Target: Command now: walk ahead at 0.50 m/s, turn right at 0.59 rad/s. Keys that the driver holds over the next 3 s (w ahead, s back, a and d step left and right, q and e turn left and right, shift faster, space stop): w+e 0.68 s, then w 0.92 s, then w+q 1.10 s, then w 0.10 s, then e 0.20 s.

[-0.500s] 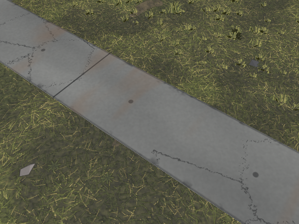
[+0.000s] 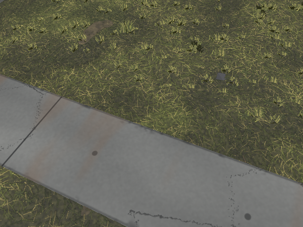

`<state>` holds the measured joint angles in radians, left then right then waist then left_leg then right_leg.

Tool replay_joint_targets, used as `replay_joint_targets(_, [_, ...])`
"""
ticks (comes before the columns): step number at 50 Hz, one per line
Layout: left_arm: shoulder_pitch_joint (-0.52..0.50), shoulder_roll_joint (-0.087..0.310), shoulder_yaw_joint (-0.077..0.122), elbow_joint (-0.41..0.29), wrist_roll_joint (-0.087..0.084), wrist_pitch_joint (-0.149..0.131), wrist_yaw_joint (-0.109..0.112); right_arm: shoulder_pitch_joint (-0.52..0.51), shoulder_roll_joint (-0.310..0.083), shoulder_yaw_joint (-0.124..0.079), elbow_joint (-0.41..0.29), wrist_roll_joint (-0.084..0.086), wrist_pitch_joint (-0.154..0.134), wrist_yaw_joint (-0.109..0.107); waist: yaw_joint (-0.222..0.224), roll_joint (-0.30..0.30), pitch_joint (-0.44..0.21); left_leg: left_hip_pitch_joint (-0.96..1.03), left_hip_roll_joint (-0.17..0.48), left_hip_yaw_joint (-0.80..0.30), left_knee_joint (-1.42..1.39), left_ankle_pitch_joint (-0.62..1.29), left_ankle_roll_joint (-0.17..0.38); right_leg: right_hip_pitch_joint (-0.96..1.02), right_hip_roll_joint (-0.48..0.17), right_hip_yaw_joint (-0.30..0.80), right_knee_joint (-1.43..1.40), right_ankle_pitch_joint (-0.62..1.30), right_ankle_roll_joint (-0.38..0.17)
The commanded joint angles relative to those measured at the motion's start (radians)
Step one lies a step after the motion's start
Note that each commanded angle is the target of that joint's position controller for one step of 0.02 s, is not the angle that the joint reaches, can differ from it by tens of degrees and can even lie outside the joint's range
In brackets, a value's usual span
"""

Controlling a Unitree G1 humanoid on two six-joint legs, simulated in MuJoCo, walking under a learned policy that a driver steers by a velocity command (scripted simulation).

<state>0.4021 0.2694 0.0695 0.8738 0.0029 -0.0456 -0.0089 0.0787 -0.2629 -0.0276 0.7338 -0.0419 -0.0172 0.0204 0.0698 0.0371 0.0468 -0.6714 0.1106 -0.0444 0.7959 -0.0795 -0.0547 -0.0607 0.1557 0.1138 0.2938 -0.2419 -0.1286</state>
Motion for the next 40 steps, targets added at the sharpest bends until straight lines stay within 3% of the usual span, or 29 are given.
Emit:
replay_joint_targets(1, [0.075,0.155,0.034,-0.041,0.007,-0.008,0.01,-0.144,-0.071,-0.009,-0.107,0.007,-0.021,0.003,0.027,-0.098,-0.004,-0.02,-0.059,0.04,-0.092,0.044,0.005,0.043,-0.255,0.213,-0.018,0.442,-0.107])
replay_joint_targets(4, [0.071,0.171,0.036,-0.05,0.015,-0.006,0.022,-0.154,-0.088,-0.008,-0.128,0.014,-0.034,0.002,0.014,-0.116,-0.005,0.066,-0.088,0.024,-0.191,0.005,0.031,0.07,-0.278,0.26,0.04,0.505,-0.085])
replay_joint_targets(6, [0.002,0.195,0.041,-0.071,0.017,-0.008,0.023,-0.024,-0.12,-0.02,-0.095,0.018,-0.044,-0.008,-0.058,-0.127,-0.038,0.294,-0.129,0.03,-0.262,-0.071,0.062,-0.002,-0.264,0.263,0.125,0.611,-0.043])
replay_joint_targets(7, [-0.022,0.203,0.042,-0.077,0.012,-0.014,0.016,0.105,-0.143,-0.031,-0.056,0.017,-0.053,-0.019,-0.12,-0.096,-0.099,0.471,-0.147,0.045,-0.317,-0.062,0.084,-0.042,-0.22,0.239,0.265,0.665,-0.02])
replay_joint_targets(8, [-0.027,0.168,0.032,-0.089,0.001,-0.024,0.005,0.252,-0.195,-0.047,-0.034,0.001,-0.066,-0.034,-0.186,-0.024,-0.207,0.706,-0.027,-0.065,-0.35,-0.131,0.124,-0.15,-0.154,0.185,0.496,0.53,0.007])
replay_joint_targets(9, [0.033,0.063,0.007,-0.127,-0.028,-0.028,0.005,0.347,-0.28,-0.066,-0.044,-0.024,-0.062,-0.049,-0.182,0.153,-0.347,0.96,0.259,-0.432,-0.408,-0.316,0.192,-0.4,-0.033,0.063,0.798,-0.018,0.043])
replay_joint_targets(10, [0.096,0.109,0.01,-0.137,-0.006,-0.02,0.008,0.288,-0.284,-0.072,-0.043,-0.008,-0.045,-0.044,-0.111,0.263,-0.365,0.928,0.347,-0.748,-0.511,-0.356,0.266,-0.543,-0.021,0.019,0.935,-0.312,0.043])
replay_joint_targets(11, [0.065,0.141,0.017,-0.105,0.019,-0.003,0.012,0.211,-0.18,-0.052,-0.061,0.001,-0.038,-0.04,-0.088,0.089,-0.207,0.788,0.315,-0.633,-0.515,-0.451,0.26,-0.587,-0.102,0.02,0.994,-0.225,0.042])
replay_joint_targets(12, [-0.004,0.133,0.015,-0.107,0.026,0.003,0.001,0.166,-0.109,-0.035,-0.062,0.008,-0.039,-0.035,-0.092,-0.007,-0.101,0.661,0.256,-0.469,-0.537,-0.399,0.242,-0.574,-0.134,0.001,0.961,-0.148,0.048])
replay_joint_targets(13, [-0.027,0.114,0.013,-0.114,0.026,0.009,-0.008,0.147,-0.087,-0.028,-0.056,0.005,-0.041,-0.034,-0.076,0.009,-0.058,0.591,0.205,-0.343,-0.563,-0.294,0.216,-0.551,-0.161,-0.011,0.918,-0.112,0.056])
replay_joint_targets(14, [-0.038,0.106,0.012,-0.121,0.038,0.021,-0.017,0.161,-0.083,-0.025,-0.04,0.009,-0.048,-0.037,-0.069,0.055,-0.037,0.548,0.175,-0.254,-0.577,-0.191,0.205,-0.537,-0.181,-0.02,0.893,-0.1,0.065])
replay_joint_targets(16, [-0.038,0.091,0.008,-0.127,0.038,0.04,-0.03,0.197,-0.089,-0.028,-0.019,0.018,-0.069,-0.028,-0.062,0.076,-0.039,0.518,0.162,-0.154,-0.59,-0.01,0.211,-0.517,-0.187,-0.036,0.891,-0.074,0.074])
replay_joint_targets(19, [-0.137,0.075,0.003,-0.173,0.038,0.05,-0.041,0.227,-0.098,-0.035,0.003,0.025,-0.084,-0.023,-0.065,0.055,-0.026,0.552,0.165,-0.042,-0.619,0.114,0.221,-0.605,-0.204,-0.043,0.855,0.005,0.084])
replay_joint_targets(25, [-0.332,0.027,-0.024,-0.251,0.031,0.046,-0.061,0.279,-0.113,-0.041,0.037,0.026,-0.078,-0.025,-0.097,0.052,0.014,0.573,0.126,0.154,-0.614,0.197,0.192,-0.598,-0.213,-0.13,0.555,0.207,0.087])
replay_joint_targets(29, [-0.426,0.034,-0.027,-0.299,0.037,0.047,-0.073,0.334,-0.152,-0.051,0.061,0.024,-0.062,-0.033,-0.124,0.052,0.036,0.657,0.161,0.202,-0.578,0.268,0.176,-0.545,-0.194,-0.202,0.404,0.128,0.042])
replay_joint_targets(31, [-0.415,0.047,-0.021,-0.306,0.043,0.047,-0.065,0.348,-0.176,-0.055,0.072,0.022,-0.046,-0.04,-0.11,0.06,0.017,0.712,0.172,0.242,-0.48,0.507,0.161,-0.478,-0.149,-0.236,0.358,0.02,0.008])
replay_joint_targets(33, [-0.269,0.074,-0.002,-0.269,0.049,0.041,-0.05,0.352,-0.209,-0.06,0.077,0.022,-0.027,-0.046,-0.042,0.062,-0.08,0.721,0.168,0.281,-0.218,0.756,0.15,-0.287,-0.068,-0.256,0.309,-0.062,-0.038])
replay_joint_targets(34, [-0.089,0.101,0.016,-0.21,0.053,0.032,-0.036,0.337,-0.207,-0.057,0.064,0.025,-0.021,-0.045,0.042,0.013,-0.182,0.611,0.145,0.308,0.025,0.652,0.123,-0.046,-0.046,-0.228,0.228,-0.02,-0.068])
replay_joint_targets(35, [0.007,0.199,0.044,-0.194,0.06,0.032,-0.018,0.374,-0.119,-0.033,0.017,0.035,-0.023,-0.035,0.055,-0.151,-0.308,0.288,0.088,0.3,0.349,0.141,0.08,0.275,-0.3,0.136,0.168,-0.204,-0.145])
replay_joint_targets(36, [-0.012,0.28,0.06,-0.223,0.02,0.039,-0.011,0.325,-0.096,-0.028,-0.06,0.027,-0.028,-0.021,0.029,-0.284,-0.387,-0.02,-0.101,0.179,0.619,-0.481,0.03,0.411,-0.532,0.65,0.007,-0.124,-0.255])
replay_joint_targets(37, [0.015,0.238,0.054,-0.208,0.007,0.048,0.002,0.214,-0.155,-0.042,-0.074,0.02,-0.03,-0.023,0.074,-0.117,-0.294,-0.118,-0.056,0.051,0.638,-0.381,0.037,0.367,-0.502,0.515,-0.002,0.052,-0.24])
replay_joint_targets(38, [-0.022,0.186,0.039,-0.183,0.006,0.043,0.013,0.206,-0.13,-0.032,-0.073,0.036,-0.04,-0.021,0.031,-0.101,-0.175,-0.114,-0.02,0.052,0.593,-0.31,0.046,0.247,-0.477,0.363,0.014,0.202,-0.22])
replay_joint_targets(39, [-0.058,0.133,0.022,-0.171,0.008,0.032,0.015,0.232,-0.117,-0.027,-0.051,0.035,-0.043,-0.021,-0.024,-0.049,-0.105,-0.037,0.014,0.044,0.484,-0.275,0.053,0.108,-0.419,0.257,0.004,0.328,-0.168])
replay_joint_targets(40, [-0.093,0.106,0.011,-0.166,0.007,0.022,0.017,0.259,-0.108,-0.026,-0.037,0.019,-0.032,-0.017,-0.071,-0.051,-0.076,0.038,0.031,0.036,0.417,-0.269,0.05,0.01,-0.371,0.188,-0.015,0.381,-0.135])
